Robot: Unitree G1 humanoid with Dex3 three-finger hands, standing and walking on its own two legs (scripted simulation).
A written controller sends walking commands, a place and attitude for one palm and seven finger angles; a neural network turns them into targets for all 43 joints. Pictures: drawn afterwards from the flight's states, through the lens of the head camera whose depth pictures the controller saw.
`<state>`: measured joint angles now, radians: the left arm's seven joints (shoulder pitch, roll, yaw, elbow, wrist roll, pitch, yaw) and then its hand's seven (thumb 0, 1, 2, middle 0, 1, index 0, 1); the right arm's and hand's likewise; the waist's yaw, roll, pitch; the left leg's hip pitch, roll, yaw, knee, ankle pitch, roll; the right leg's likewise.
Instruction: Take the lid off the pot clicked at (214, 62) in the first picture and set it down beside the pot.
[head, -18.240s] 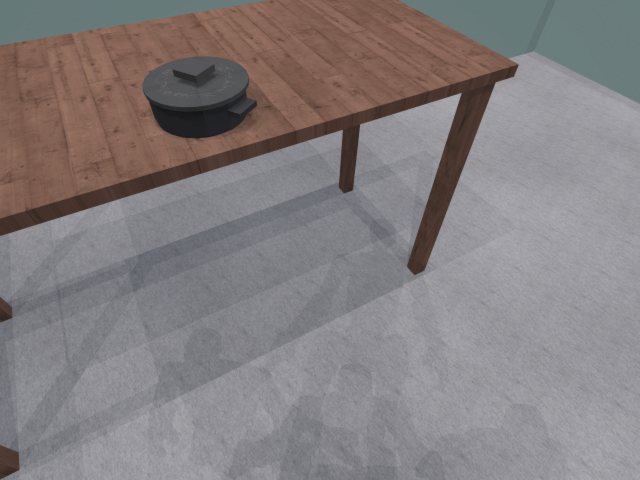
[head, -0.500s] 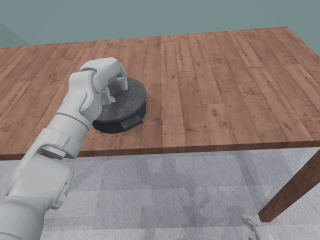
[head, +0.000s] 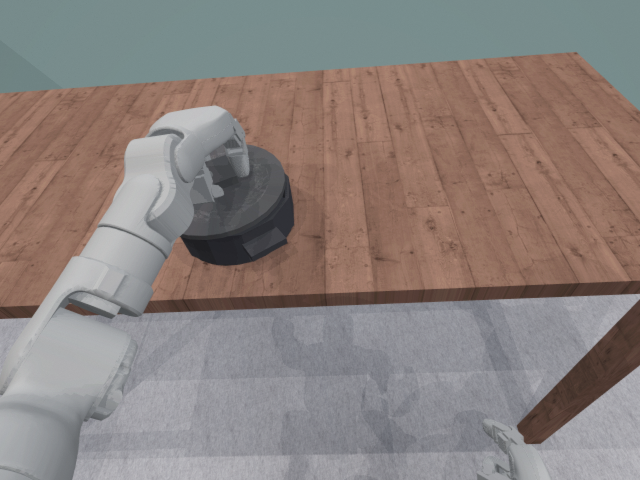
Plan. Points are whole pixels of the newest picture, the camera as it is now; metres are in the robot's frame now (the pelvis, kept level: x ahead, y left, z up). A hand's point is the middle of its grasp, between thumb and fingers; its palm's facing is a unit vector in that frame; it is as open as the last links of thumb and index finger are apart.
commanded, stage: lift the lid straight up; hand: left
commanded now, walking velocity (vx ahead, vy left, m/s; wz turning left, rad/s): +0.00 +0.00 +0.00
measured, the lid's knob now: (214, 174) +0.46 +0.15 +0.16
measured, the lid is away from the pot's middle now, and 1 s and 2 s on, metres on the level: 0.01 0.01 0.03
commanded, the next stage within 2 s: move the lid sideways beside the pot in 1.70 s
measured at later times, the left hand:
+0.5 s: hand (187, 145) +0.44 +0.16 +0.23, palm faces -0.19 -0.08 -0.98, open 7.0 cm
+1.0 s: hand (190, 105) +0.44 +0.14 +0.27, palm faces -0.11 -0.07 -0.99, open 7.0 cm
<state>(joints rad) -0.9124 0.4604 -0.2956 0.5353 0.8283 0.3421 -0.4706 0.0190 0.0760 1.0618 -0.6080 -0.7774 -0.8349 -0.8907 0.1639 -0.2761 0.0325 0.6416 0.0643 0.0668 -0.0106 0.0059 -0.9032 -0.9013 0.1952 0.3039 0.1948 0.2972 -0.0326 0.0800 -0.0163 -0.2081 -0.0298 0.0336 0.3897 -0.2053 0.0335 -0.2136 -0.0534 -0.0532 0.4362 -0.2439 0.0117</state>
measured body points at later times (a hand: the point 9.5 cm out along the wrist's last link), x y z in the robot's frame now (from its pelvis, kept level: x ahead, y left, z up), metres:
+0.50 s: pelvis +0.00 +0.01 +0.00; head +0.01 -0.03 +0.45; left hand +0.44 +0.16 +0.28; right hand +0.15 -0.24 -0.11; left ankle +0.00 +0.10 -0.74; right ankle -0.01 -0.13 -0.74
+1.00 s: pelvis -0.01 +0.00 +0.00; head +0.00 -0.04 +0.45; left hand +0.44 +0.14 +0.33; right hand +0.15 -0.23 -0.11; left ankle +0.00 +0.10 -0.74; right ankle -0.01 -0.13 -0.74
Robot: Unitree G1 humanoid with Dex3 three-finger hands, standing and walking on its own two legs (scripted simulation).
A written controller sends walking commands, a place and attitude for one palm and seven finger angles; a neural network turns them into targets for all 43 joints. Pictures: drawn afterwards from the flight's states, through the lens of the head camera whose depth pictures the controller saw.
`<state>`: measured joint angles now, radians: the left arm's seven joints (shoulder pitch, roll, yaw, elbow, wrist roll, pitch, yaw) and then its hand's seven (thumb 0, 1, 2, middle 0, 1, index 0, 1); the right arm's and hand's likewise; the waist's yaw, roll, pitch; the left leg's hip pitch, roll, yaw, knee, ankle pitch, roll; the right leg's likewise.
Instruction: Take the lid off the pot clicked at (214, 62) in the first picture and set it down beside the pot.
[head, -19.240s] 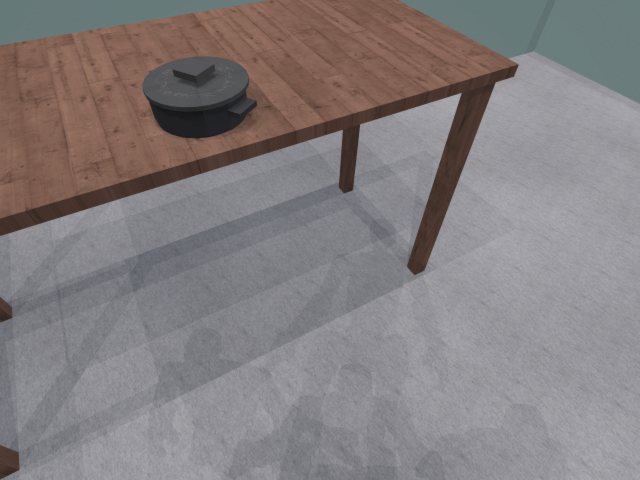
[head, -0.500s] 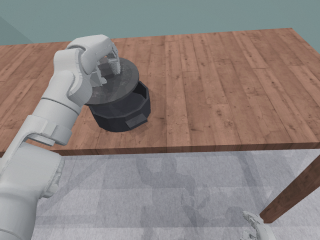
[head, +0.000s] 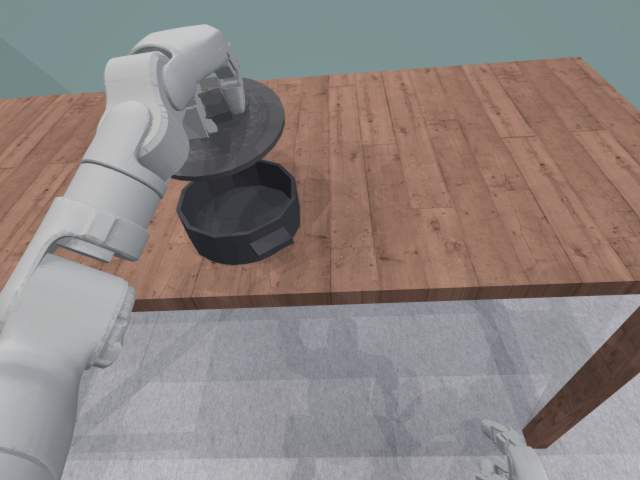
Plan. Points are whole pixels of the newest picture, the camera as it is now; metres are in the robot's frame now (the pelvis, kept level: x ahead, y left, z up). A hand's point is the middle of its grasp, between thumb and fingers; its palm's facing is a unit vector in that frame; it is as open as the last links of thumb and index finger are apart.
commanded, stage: lift the lid straight up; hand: left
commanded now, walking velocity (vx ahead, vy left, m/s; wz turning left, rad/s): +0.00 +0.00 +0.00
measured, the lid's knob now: (205, 109) +0.48 +0.14 +0.25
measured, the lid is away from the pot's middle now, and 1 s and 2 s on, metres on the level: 0.01 0.03 0.16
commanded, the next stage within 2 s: move the lid sideways beside the pot in 0.70 s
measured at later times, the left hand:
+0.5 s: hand (190, 68) +0.45 +0.13 +0.31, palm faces -0.05 -0.07 -1.00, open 7.0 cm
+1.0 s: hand (185, 61) +0.46 +0.14 +0.32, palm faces -0.05 -0.07 -1.00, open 6.9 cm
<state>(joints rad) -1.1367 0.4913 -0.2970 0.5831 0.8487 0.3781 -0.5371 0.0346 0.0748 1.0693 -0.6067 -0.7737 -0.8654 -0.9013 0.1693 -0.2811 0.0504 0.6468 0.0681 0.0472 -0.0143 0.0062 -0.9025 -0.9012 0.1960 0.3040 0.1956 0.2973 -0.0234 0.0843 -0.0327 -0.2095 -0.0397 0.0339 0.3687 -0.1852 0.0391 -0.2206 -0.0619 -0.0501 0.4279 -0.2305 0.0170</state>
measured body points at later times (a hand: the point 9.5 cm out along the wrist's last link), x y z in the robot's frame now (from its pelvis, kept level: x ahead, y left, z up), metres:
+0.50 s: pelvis +0.00 +0.00 +0.00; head +0.01 -0.04 +0.45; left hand +0.45 +0.13 +0.37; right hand +0.17 -0.24 -0.11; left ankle +0.00 +0.10 -0.74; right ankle -0.01 -0.13 -0.74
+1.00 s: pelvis +0.01 +0.00 +0.00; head +0.01 -0.04 +0.45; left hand +0.46 +0.14 +0.37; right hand +0.16 -0.24 -0.12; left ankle +0.00 +0.10 -0.74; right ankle -0.01 -0.13 -0.74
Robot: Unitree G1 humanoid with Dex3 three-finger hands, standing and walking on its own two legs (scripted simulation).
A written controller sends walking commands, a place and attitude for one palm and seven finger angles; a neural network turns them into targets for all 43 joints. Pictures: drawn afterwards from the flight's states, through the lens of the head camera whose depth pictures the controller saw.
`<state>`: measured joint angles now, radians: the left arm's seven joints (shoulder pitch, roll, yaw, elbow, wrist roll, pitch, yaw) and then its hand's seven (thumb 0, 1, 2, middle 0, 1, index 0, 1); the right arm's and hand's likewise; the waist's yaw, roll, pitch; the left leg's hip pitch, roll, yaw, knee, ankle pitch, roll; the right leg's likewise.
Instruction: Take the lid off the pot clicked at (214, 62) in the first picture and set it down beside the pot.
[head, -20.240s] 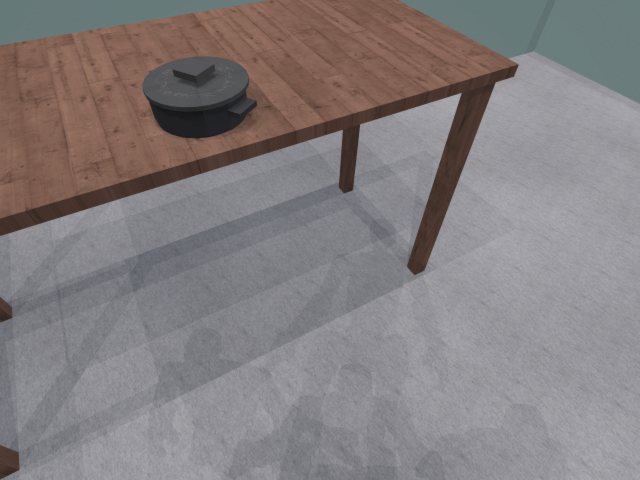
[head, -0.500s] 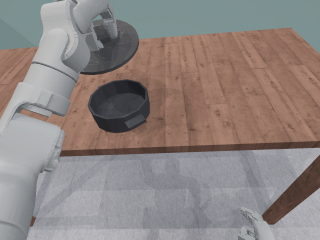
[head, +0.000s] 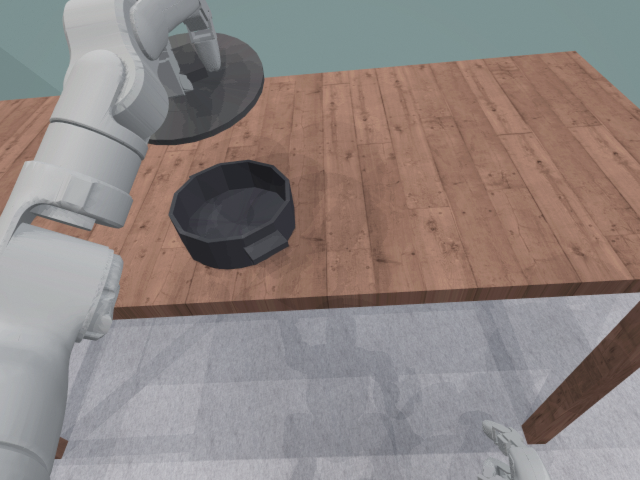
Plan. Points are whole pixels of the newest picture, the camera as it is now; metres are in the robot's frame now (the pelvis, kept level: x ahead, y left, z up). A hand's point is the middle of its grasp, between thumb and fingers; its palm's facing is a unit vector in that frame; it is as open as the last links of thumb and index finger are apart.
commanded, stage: move the lid sideways beside the pot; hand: left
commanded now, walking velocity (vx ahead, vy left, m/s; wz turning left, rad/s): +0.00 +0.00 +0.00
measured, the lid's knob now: (177, 67) +0.49 +0.15 +0.30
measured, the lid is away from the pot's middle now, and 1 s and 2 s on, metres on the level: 0.03 0.16 0.24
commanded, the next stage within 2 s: lower the lid onto the table in 1.82 s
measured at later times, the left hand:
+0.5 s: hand (93, 81) +0.43 +0.22 +0.32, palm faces -0.06 -0.05 -1.00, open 6.9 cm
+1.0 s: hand (47, 83) +0.44 +0.28 +0.31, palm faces -0.08 -0.06 -0.99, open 6.9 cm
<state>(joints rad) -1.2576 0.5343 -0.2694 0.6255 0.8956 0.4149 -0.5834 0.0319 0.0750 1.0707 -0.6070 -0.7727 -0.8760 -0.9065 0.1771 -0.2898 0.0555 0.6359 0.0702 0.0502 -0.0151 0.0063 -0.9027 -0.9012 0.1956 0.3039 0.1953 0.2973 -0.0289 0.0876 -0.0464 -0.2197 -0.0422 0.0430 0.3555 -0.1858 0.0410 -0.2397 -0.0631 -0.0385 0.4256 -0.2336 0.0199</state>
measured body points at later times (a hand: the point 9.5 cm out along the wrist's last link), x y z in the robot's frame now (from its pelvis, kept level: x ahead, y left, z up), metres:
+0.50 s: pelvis -0.01 +0.00 +0.00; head +0.01 -0.03 +0.45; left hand +0.43 +0.22 +0.37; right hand +0.15 -0.24 -0.11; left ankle +0.00 +0.10 -0.74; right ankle -0.01 -0.13 -0.74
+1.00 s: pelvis +0.00 +0.01 +0.00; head +0.03 -0.02 +0.45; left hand +0.44 +0.28 +0.37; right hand +0.11 -0.25 -0.13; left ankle +0.00 +0.10 -0.74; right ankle -0.01 -0.13 -0.74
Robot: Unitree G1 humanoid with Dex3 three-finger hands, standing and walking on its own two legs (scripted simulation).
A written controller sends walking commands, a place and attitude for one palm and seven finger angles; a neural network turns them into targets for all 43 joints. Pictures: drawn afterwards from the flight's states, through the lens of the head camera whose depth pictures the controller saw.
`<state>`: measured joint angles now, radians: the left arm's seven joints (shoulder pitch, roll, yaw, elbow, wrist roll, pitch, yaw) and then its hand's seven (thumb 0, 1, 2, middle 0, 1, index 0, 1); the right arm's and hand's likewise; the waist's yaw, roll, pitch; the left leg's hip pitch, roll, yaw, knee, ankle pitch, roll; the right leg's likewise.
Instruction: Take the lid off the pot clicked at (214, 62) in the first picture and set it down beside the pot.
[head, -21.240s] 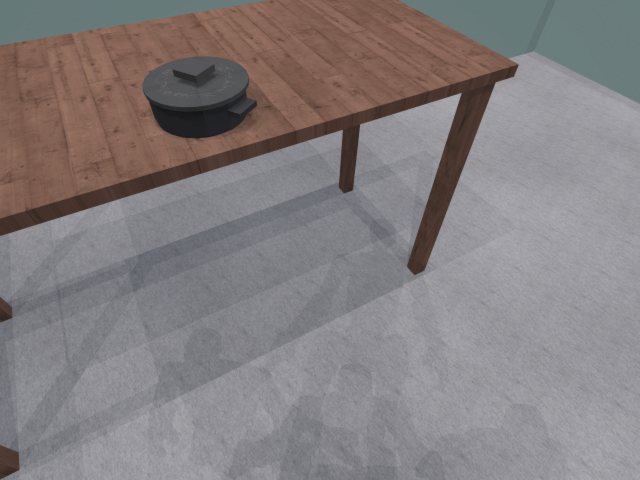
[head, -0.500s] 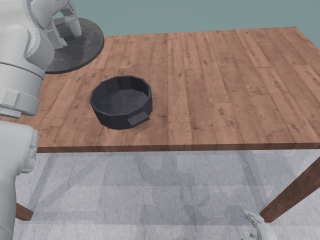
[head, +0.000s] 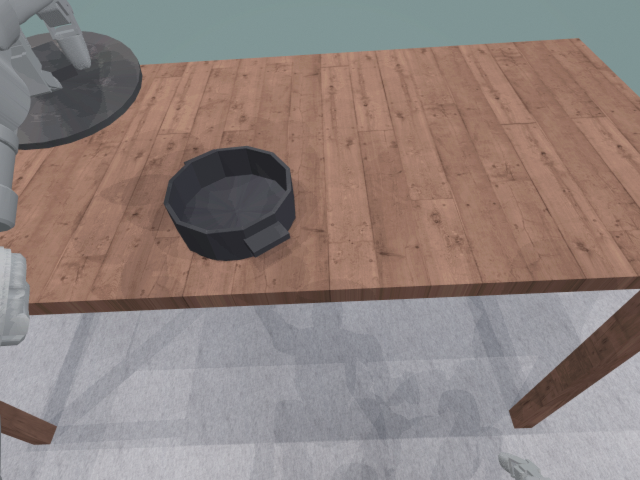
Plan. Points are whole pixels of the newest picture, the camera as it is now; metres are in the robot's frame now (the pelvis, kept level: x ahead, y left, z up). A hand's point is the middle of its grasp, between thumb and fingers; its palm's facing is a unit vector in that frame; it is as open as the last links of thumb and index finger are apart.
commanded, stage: move the lid sideways beside the pot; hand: left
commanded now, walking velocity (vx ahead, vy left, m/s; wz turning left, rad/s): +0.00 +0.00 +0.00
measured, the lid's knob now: (41, 66) +0.47 +0.29 +0.29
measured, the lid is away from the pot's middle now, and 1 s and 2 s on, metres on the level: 0.16 0.24 0.23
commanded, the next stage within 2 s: lower the lid onto the table in 0.82 s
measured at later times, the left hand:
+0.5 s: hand out of the picture +0.43 +0.31 +0.31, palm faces -0.12 -0.05 -0.99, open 6.9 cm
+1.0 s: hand out of the picture +0.43 +0.34 +0.31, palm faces -0.12 -0.09 -0.99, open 6.8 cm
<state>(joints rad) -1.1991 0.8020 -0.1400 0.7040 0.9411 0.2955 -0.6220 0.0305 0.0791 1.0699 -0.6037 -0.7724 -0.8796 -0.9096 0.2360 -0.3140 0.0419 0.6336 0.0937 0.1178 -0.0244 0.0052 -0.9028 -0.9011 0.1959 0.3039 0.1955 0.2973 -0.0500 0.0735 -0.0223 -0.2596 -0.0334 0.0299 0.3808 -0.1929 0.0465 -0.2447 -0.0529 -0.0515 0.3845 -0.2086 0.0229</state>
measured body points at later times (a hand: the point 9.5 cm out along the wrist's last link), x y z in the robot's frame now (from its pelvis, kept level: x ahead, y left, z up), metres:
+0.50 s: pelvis +0.00 +0.00 +0.00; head +0.04 -0.03 +0.45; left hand +0.43 +0.31 +0.36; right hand +0.13 -0.26 -0.12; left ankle +0.00 +0.09 -0.74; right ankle -0.01 -0.14 -0.74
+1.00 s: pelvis +0.00 +0.00 +0.00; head +0.05 -0.03 +0.45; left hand +0.43 +0.34 +0.36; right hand +0.10 -0.27 -0.13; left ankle +0.00 +0.09 -0.74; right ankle -0.01 -0.14 -0.74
